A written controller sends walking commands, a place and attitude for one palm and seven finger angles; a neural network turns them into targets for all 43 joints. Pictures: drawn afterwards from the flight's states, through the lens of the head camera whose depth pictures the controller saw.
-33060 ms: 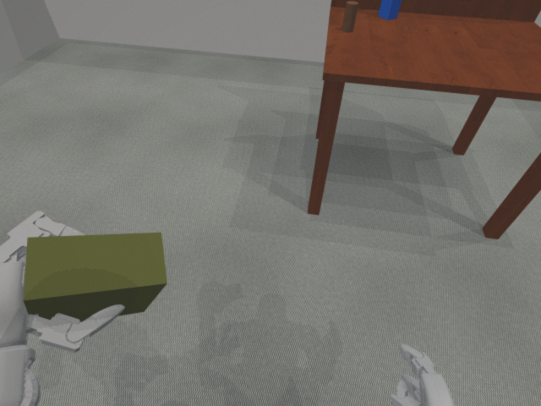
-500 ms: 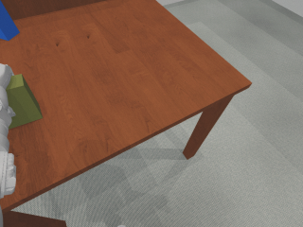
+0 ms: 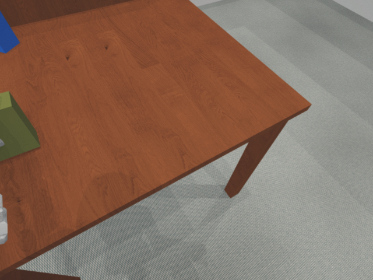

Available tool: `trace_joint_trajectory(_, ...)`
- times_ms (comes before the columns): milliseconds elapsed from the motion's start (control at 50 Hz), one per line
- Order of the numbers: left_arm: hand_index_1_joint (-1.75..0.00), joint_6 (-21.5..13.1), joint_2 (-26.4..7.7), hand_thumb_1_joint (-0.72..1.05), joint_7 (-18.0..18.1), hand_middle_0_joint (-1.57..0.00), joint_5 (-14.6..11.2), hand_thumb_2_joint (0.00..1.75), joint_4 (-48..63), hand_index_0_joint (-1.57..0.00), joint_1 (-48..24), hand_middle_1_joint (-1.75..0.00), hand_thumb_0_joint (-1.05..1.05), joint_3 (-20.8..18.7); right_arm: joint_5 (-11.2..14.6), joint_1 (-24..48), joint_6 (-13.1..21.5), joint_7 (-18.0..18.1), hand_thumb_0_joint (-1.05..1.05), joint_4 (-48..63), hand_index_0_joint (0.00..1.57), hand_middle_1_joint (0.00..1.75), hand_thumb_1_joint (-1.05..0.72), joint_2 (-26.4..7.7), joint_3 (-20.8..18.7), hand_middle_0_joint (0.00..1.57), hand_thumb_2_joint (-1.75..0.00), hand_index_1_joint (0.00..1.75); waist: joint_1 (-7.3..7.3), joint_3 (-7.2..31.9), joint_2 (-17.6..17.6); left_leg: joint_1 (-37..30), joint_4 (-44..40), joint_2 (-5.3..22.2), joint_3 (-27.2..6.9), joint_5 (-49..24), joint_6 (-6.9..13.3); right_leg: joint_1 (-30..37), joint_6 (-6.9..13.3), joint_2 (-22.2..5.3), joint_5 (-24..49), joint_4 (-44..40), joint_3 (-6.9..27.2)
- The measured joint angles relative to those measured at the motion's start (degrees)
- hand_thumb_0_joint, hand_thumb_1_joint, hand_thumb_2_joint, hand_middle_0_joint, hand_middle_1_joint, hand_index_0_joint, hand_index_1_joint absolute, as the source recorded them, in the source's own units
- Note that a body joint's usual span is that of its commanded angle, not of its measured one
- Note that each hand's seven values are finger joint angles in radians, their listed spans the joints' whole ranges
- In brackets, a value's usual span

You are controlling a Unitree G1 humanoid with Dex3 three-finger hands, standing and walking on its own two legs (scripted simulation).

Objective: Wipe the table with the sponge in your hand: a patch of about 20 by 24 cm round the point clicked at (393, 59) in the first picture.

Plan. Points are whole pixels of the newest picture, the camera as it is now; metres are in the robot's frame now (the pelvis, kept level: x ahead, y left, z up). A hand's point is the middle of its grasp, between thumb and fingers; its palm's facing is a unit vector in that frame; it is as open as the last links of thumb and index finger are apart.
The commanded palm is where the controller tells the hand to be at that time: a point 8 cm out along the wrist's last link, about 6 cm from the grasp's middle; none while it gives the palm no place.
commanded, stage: slide back across to the first lane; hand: left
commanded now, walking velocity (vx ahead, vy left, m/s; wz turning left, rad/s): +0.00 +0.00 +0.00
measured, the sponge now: out of the picture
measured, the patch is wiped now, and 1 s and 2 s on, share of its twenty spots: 1.00 1.00 1.00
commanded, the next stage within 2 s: wipe back along the first lane in 0.32 s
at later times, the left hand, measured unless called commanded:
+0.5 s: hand out of the picture +0.39 +0.45 +0.09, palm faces -0.17 +0.00 -0.99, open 10.0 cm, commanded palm +0.38 +0.43 +0.14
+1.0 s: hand out of the picture +0.36 +0.43 +0.08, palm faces -0.11 -0.01 -0.99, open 10.1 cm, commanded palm +0.34 +0.41 +0.12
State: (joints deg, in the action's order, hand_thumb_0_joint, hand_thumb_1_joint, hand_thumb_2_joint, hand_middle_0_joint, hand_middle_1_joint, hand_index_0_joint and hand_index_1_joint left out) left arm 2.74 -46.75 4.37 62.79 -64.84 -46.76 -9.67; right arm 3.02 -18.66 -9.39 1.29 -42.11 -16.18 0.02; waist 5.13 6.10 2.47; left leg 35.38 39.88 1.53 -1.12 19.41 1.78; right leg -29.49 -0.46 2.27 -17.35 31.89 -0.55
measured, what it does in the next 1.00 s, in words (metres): stands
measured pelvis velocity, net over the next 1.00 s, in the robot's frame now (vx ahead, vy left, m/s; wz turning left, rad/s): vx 0.00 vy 0.01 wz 0.02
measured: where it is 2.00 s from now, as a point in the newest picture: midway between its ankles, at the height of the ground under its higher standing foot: outside the picture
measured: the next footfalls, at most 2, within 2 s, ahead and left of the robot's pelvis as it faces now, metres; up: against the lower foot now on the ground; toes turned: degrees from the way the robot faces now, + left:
none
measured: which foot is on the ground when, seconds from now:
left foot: down 0.00-1.00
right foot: down 0.00-1.00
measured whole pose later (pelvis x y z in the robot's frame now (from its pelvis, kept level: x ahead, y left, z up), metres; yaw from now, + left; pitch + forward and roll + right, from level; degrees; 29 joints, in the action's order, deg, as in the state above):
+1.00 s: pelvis +0.00 +0.01 +0.00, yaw +1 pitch +12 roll -3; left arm -0.1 -44.2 5.4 58.6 -55.3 -34.8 -9.1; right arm 3.9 -15.6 -10.2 1.0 -40.6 -16.3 -0.8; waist 1.1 6.0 2.9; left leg 31.5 38.1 0.3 -1.6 18.6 2.5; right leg -25.2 -0.5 1.2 -16.9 30.0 -1.0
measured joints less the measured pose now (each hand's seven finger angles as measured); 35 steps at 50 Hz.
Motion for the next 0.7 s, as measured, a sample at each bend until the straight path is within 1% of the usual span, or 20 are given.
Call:
trace_joint_trajectory(60,-1.37,0.1,-0.9,-0.51,-0.6,-0.74,-0.1,1.06,-0.1,-0.74,0.8,-1.34,0.01,-0.1,0.2,0.6,0.0,0.0,0.00,0.3,0.20,0.30,-0.90,-0.2,0.0,0.20,-0.90,0.30,-0.28,-0.2,0.0,-0.7,-0.3,-0.1,-0.1,0.0,0.1,0.8,-0.1,-0.1,0.0,-0.5,-0.1)
trace_joint_trajectory(140,-1.37,-0.7,-1.8,-0.51,-1.9,-0.74,-0.2,1.06,0.4,-0.74,1.8,-1.34,0.01,0.0,0.3,1.1,0.0,0.4,0.00,0.7,0.20,0.30,-0.90,-0.5,-0.2,0.20,-0.90,0.30,-1.05,-0.5,0.0,-1.4,-0.7,-0.3,-0.4,-0.1,0.1,1.8,-0.1,-0.3,0.1,-1.1,-0.4)
trace_joint_trajectory(300,-1.37,-4.8,-2.9,-0.50,-3.8,-0.73,-0.1,1.06,2.6,-0.74,2.5,-1.34,0.00,0.4,0.3,2.1,0.1,1.5,0.00,1.0,0.20,0.30,-0.90,-0.9,-0.7,0.20,-0.90,0.30,-2.40,-1.3,-0.5,-1.4,-0.6,-0.7,-1.3,-0.2,0.2,2.3,0.2,-0.5,0.1,-1.3,-1.3)
trace_joint_trajectory(400,-1.36,-6.7,-4.1,-0.51,-3.9,-0.74,0.1,1.06,2.4,-0.74,2.1,-1.34,0.00,-1.3,0.2,2.8,-0.3,1.7,0.00,1.3,0.20,0.30,-0.90,-1.0,-0.4,0.20,-0.90,0.30,-2.27,-1.7,-1.0,-0.6,-0.2,-0.7,-1.4,-0.3,0.1,1.5,0.2,-0.5,0.1,-0.9,-1.4)
trace_joint_trajectory(460,-1.36,-6.8,-4.7,-0.51,-3.4,-0.74,0.4,1.06,2.1,-0.74,1.8,-1.34,0.00,-1.5,0.2,2.7,-0.5,1.6,0.00,1.4,0.20,0.30,-0.90,-1.1,-0.5,0.20,-0.90,0.30,-2.21,-1.8,-0.9,0.1,0.2,-0.7,-1.5,-0.2,0.1,0.9,0.3,-0.5,0.0,-0.5,-1.5)
trace_joint_trajectory(560,-1.37,-6.3,-4.0,-0.50,-2.5,-0.73,-0.2,1.06,3.3,-0.74,3.2,-1.34,0.00,-1.0,0.1,1.8,-0.9,1.3,0.00,1.2,0.20,0.30,-0.90,-1.1,-1.0,0.20,-0.90,0.30,-2.57,-1.6,-0.3,0.5,0.4,-0.6,-1.3,-0.1,0.2,0.4,0.2,-0.4,0.1,-0.5,-1.3)
trace_joint_trajectory(700,-1.38,-5.7,-1.8,-0.50,-1.4,-0.72,-2.6,1.06,5.5,-0.73,7.4,-1.35,0.00,-1.3,0.4,0.9,-1.7,0.8,0.00,0.4,0.20,0.30,-0.90,-0.5,-1.0,0.20,-0.90,0.30,-2.82,-0.6,0.3,-1.1,-0.2,-0.7,-0.7,0.0,0.5,1.8,0.0,-0.6,0.1,-1.0,-0.7)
